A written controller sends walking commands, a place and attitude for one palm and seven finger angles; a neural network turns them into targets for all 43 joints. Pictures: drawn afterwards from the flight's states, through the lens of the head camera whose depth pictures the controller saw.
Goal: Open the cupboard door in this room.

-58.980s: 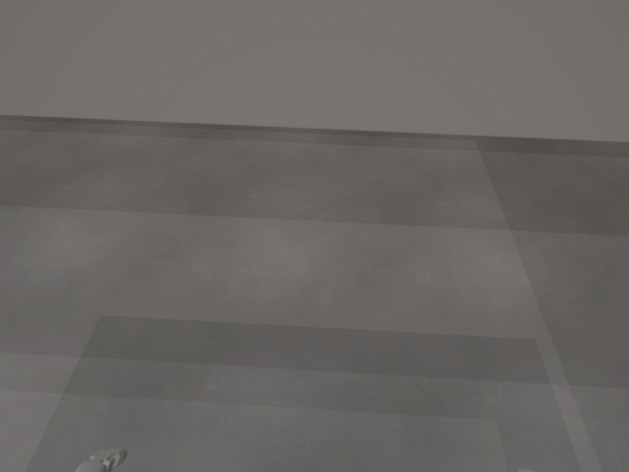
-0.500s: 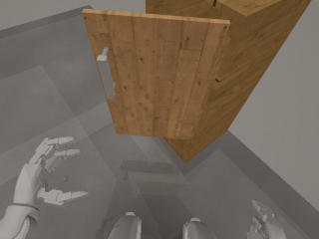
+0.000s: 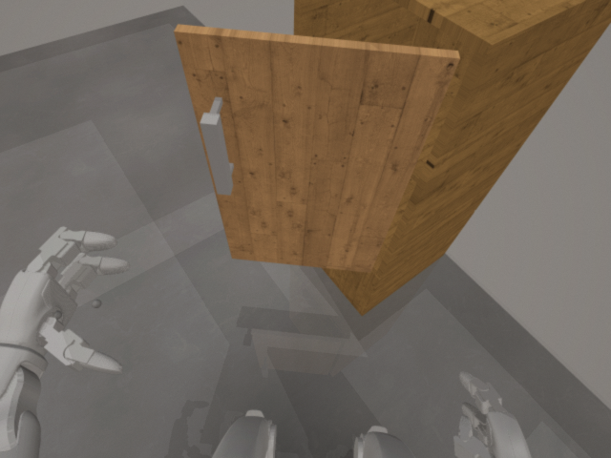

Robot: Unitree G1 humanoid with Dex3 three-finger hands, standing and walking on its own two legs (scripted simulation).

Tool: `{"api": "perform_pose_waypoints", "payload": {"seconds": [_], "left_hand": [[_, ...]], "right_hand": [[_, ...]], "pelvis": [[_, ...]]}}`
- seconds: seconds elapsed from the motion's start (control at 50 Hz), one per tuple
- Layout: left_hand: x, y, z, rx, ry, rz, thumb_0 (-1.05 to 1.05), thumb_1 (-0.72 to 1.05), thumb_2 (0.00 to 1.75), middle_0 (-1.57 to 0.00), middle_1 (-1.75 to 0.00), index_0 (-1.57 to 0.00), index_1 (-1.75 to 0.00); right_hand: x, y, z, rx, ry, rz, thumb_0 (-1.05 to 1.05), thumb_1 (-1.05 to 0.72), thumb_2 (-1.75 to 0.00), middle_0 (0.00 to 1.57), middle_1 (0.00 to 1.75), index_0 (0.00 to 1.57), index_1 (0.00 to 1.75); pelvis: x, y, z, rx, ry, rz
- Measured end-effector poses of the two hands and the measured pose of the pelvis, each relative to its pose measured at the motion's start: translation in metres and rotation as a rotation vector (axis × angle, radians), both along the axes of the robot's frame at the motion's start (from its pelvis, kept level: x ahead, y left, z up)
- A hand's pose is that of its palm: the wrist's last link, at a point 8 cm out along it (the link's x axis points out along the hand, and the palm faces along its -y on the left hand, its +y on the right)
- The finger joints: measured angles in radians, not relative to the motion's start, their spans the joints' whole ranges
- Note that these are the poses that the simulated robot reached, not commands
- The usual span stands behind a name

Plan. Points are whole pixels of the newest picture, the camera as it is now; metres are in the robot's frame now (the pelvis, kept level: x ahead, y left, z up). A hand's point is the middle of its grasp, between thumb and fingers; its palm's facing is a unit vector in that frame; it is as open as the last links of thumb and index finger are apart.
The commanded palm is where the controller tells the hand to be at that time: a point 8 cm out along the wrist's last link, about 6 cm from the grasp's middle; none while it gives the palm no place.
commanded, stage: raise the hand with hooked fingers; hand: left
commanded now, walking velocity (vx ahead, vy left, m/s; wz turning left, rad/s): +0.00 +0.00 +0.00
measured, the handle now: (221, 148) +0.55 +0.18 +0.04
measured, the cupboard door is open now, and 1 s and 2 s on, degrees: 48 48 48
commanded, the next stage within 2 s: move the hooked fingers beside the handle in 0.56 s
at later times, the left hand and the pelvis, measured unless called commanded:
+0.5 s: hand (107, 292) +0.29 +0.26 +0.05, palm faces -0.01 -1.00 -0.05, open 14.0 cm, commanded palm +0.27 +0.31 +0.06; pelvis +0.00 -0.01 +0.00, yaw -1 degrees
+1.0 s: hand (123, 263) +0.33 +0.26 +0.05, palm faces -0.03 -1.00 -0.03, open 14.0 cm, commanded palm +0.31 +0.30 +0.05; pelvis +0.00 -0.01 +0.00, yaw -1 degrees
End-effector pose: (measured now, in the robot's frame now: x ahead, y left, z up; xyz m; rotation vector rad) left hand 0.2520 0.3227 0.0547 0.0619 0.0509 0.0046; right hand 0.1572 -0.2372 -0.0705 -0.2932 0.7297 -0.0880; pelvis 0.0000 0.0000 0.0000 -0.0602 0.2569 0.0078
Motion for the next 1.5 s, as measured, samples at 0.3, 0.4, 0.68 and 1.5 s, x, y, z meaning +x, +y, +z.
{"api": "perform_pose_waypoints", "payload": {"seconds": [0.3,0.4,0.68,1.5], "left_hand": [[0.017,-0.003,-0.002,-0.022,0.011,-0.023,-0.02,-0.5,0.3,-0.3,-1.2,-0.29,-1.2],[0.016,-0.006,-0.003,-0.018,-0.002,-0.013,-0.02,-0.5,0.3,-0.3,-1.2,-0.3,-1.2],[0.013,-0.008,0.002,-0.015,0.0,-0.012,-0.02,-0.5,0.3,-0.3,-1.2,-0.3,-1.2],[0.125,-0.023,-0.006,-0.044,-0.019,-0.037,-0.02,-0.5,0.3,-0.3,-1.2,-0.3,-1.2]], "right_hand": [[-0.025,-0.029,0.004,-0.044,0.058,-0.068,0.01,-0.9,-0.9,0.2,0.3,0.2,0.3],[-0.025,-0.029,0.003,-0.039,0.059,-0.07,0.01,-0.9,-0.9,0.2,0.3,0.2,0.3],[-0.011,-0.02,0.0,-0.004,0.026,-0.045,0.01,-0.9,-0.9,0.2,0.3,0.21,0.3],[-0.08,-0.035,-0.024,-0.044,0.297,-0.17,0.01,-0.9,-0.9,0.2,0.3,0.2,0.3]], "pelvis": [[0.003,-0.005,0.003,0.008,0.01,-0.014],[0.003,-0.007,0.003,0.009,0.009,-0.015],[0.002,-0.01,0.003,0.012,0.005,-0.012],[0.001,-0.005,-0.004,0.011,0.066,-0.036]]}}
